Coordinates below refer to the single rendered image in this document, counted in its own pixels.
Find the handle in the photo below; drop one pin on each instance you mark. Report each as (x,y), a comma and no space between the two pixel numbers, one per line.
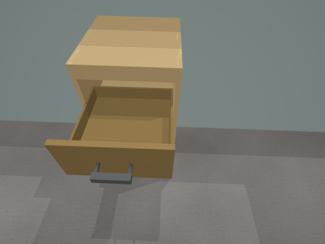
(111,178)

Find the cabinet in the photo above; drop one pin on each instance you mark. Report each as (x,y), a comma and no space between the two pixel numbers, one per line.
(129,51)

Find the drawer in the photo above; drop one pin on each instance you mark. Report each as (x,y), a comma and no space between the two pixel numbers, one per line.
(119,126)

